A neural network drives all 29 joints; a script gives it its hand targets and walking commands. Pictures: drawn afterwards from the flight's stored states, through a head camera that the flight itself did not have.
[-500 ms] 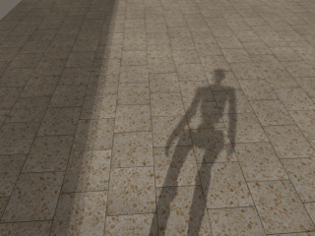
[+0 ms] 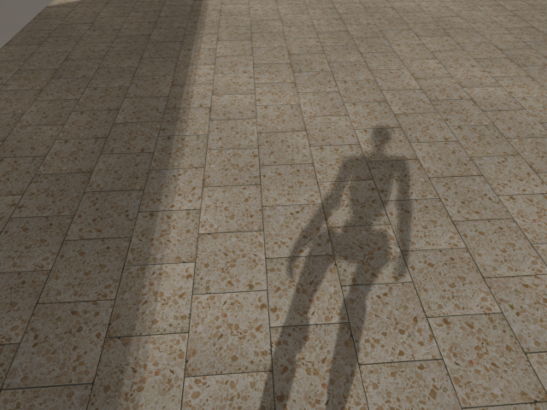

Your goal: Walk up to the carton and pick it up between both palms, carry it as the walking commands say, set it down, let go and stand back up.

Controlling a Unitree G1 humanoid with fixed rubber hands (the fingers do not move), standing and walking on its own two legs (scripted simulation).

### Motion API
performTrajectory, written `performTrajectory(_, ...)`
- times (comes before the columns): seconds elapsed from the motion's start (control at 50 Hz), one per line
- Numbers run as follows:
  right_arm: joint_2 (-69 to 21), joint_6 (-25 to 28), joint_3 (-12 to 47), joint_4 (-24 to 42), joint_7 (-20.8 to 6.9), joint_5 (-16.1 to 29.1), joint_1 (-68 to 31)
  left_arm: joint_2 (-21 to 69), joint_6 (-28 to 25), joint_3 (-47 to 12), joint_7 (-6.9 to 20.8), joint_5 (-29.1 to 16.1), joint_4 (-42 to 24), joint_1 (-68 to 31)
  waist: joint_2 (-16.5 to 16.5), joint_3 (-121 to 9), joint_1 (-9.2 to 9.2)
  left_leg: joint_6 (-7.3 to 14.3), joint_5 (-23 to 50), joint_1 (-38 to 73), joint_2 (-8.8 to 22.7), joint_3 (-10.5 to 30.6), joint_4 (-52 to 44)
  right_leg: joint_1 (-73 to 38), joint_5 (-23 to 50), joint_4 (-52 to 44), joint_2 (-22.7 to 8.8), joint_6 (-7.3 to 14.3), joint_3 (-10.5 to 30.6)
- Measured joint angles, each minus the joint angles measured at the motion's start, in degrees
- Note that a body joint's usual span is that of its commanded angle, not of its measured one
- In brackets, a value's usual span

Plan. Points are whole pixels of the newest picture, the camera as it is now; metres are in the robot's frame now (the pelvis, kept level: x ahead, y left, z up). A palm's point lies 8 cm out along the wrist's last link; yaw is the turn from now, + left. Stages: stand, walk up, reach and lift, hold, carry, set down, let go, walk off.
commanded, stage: walk up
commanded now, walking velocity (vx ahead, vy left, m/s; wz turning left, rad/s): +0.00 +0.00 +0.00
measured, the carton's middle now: out of the picture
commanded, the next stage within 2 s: none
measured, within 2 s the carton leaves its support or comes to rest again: neither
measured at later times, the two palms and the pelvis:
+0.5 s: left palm out of the picture +0.12 +0.21 -0.14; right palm out of the picture +0.06 -0.28 -0.16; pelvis +0.02 -0.03 -0.01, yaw -9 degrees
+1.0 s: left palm out of the picture +0.15 +0.22 -0.16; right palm out of the picture +0.12 -0.27 -0.13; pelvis +0.04 +0.00 -0.01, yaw -17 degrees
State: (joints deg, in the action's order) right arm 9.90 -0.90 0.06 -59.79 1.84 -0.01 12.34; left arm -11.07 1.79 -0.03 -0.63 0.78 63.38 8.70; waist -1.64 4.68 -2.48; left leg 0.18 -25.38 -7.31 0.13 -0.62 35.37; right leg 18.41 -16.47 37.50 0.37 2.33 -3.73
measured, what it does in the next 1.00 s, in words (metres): steps on the spot, turning right: left foot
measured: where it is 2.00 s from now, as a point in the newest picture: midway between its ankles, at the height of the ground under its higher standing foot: outside the picture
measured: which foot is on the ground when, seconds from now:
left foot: down 0.00-0.48, up 0.50-0.96, down 0.98-1.00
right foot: down 0.00-0.98, up 1.00-1.00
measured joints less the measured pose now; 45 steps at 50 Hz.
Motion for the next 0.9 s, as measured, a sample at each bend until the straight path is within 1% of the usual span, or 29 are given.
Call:
performTrajectory(0.18,-0.1,-0.3,-0.1,-0.1,0.0,0.0,0.6,0.0,0.0,0.0,0.0,0.0,0.0,0.0,0.0,0.0,0.0,0.0,0.1,-0.1,0.0,-0.1,0.0,0.0,0.2,-0.2,0.0,0.0,0.1)
performTrajectory(0.28,0.0,-0.8,-1.8,1.5,1.2,0.0,0.4,-0.4,0.0,0.0,0.0,0.0,-2.0,0.0,0.0,0.3,0.01,0.0,-0.1,0.1,0.2,-0.6,0.0,0.3,-0.1,0.3,0.2,0.0,0.3)
performTrajectory(0.34,0.1,-1.0,-1.8,2.3,1.4,0.0,0.0,-1.1,0.2,0.0,0.0,0.0,-2.9,0.0,0.1,0.3,0.05,-0.1,-0.8,1.1,0.9,-2.2,0.0,2.0,-6.4,8.7,0.2,0.0,0.6)
performTrajectory(0.38,0.1,-1.2,-1.8,2.6,1.5,0.0,-0.4,-1.8,0.3,0.0,0.1,0.0,-3.1,0.0,0.0,-0.1,0.02,-0.5,-1.5,1.8,1.7,-3.6,0.0,2.2,-7.7,12.4,0.1,0.0,0.6)
performTrajectory(0.44,0.2,-1.7,-2.3,3.5,1.7,0.0,-1.5,-2.2,0.5,0.0,0.1,0.0,-3.7,0.0,0.0,-1.4,-0.01,-1.9,-2.6,1.4,2.3,-6.6,0.1,2.2,-8.3,10.9,-1.5,0.0,0.9)
performTrajectory(0.46,0.3,-1.9,-2.6,3.9,1.7,0.0,-2.0,-2.3,0.5,0.0,0.1,0.0,-4.2,0.0,0.0,-1.8,-0.02,-2.3,-3.1,0.5,2.6,-7.6,0.8,2.2,-6.7,8.3,-1.7,0.0,1.3)
performTrajectory(0.48,0.4,-2.0,-3.0,4.3,1.6,0.0,-2.8,-2.2,0.2,0.0,0.1,0.0,-5.0,-0.5,0.6,-1.0,0.11,-2.4,-3.3,-1.0,3.2,-7.7,3.2,2.4,-7.8,7.9,-1.2,0.3,1.3)
performTrajectory(0.54,0.9,-2.6,-3.1,5.0,1.4,0.0,-4.5,-2.0,-1.2,0.0,0.1,-0.3,-7.3,-0.8,1.1,1.5,0.11,-2.4,-4.7,-8.2,2.4,-2.8,16.8,2.5,-8.1,7.1,-0.4,1.7,1.2)
performTrajectory(0.6,1.5,-2.6,-3.1,5.7,0.6,0.0,-5.9,-2.0,-1.4,0.0,-0.1,-0.5,-6.4,-0.8,1.1,2.2,0.16,-2.4,-4.8,-15.1,2.3,-0.2,24.3,2.5,-6.9,5.0,-0.3,2.1,1.2)
performTrajectory(0.66,2.2,-2.8,-3.0,6.2,0.0,0.0,-8.1,-2.0,-1.5,0.0,-0.3,-0.7,-5.4,-0.6,1.2,2.6,0.19,-2.4,-4.8,-19.0,2.3,1.3,24.9,2.5,-6.5,4.4,-0.1,2.2,1.8)
performTrajectory(0.74,2.4,-3.3,-3.0,7.4,-0.1,0.0,-11.8,-2.0,-1.5,0.0,-0.4,-0.7,-5.0,0.7,1.2,2.7,0.2,-2.4,-4.8,-21.6,2.3,2.5,24.9,2.5,-6.3,4.4,1.1,2.2,3.6)
performTrajectory(0.84,2.4,-3.4,-2.6,8.6,-0.2,0.0,-14.9,-2.0,-1.5,0.0,-0.4,-0.7,-4.6,1.0,1.2,2.7,0.21,-2.4,-4.1,-22.1,2.1,2.8,24.8,2.6,-6.0,4.4,2.8,1.9,5.7)
performTrajectory(0.9,2.4,-3.5,-2.4,8.8,0.0,0.0,-14.8,-2.0,-1.5,0.0,-0.4,-0.7,-5.6,1.1,1.2,2.7,0.24,-2.4,-4.0,-20.4,2.1,2.5,21.6,2.6,-6.0,4.4,3.4,1.3,5.9)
